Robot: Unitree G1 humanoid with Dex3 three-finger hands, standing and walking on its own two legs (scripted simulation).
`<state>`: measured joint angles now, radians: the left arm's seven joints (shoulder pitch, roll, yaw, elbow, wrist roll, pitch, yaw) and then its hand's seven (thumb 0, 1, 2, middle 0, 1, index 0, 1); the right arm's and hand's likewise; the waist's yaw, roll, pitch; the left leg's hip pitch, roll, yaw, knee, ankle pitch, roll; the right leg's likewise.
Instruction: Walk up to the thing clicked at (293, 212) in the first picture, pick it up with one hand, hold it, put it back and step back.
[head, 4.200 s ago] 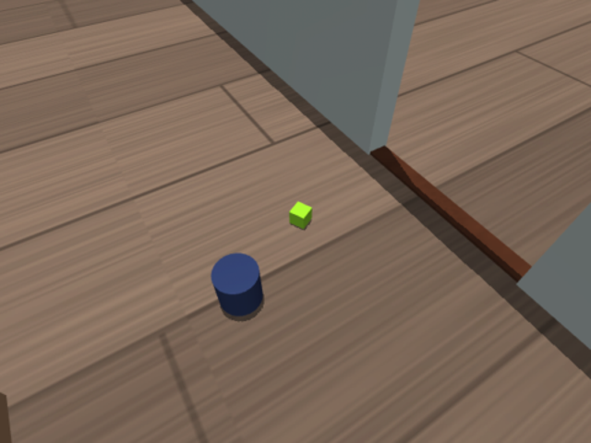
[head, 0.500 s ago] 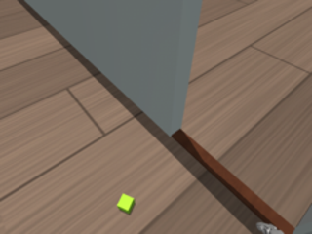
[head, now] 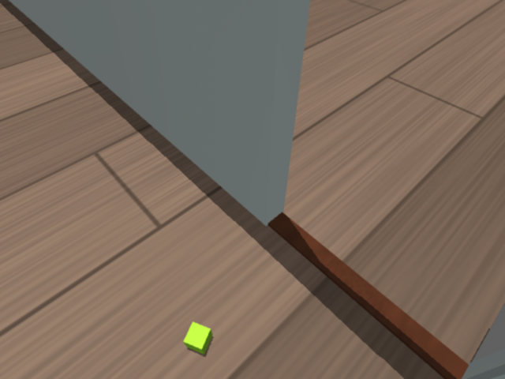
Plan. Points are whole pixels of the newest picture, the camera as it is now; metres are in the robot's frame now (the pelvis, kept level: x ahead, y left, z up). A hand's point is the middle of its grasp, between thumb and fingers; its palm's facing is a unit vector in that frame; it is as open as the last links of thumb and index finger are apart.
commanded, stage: walk up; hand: left
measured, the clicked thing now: (198, 338) +0.38 +0.22 -0.75
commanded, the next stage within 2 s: stand in 0.38 s
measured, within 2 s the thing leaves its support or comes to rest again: neither
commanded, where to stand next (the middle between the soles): +0.01 -0.01 m, yaw +0 degrees
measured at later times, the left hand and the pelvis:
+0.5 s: hand out of the picture +0.08 +0.25 -0.16, palm faces -0.02 -0.94 -0.33, open 7.4 cm; pelvis +0.01 +0.00 +0.00, yaw +0 degrees
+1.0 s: hand out of the picture +0.08 +0.25 -0.16, palm faces -0.02 -0.94 -0.34, open 7.4 cm; pelvis +0.01 +0.00 +0.00, yaw +1 degrees
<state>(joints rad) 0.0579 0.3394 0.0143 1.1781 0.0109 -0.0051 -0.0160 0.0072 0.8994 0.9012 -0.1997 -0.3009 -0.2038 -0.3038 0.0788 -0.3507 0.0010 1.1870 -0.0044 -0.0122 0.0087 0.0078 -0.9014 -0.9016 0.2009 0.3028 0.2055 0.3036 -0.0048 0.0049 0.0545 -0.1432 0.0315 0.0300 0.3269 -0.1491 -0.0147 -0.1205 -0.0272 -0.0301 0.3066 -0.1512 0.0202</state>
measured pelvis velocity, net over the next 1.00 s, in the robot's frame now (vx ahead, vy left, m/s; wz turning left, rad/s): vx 0.01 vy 0.00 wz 0.01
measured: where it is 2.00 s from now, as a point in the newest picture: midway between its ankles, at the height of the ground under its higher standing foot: outside the picture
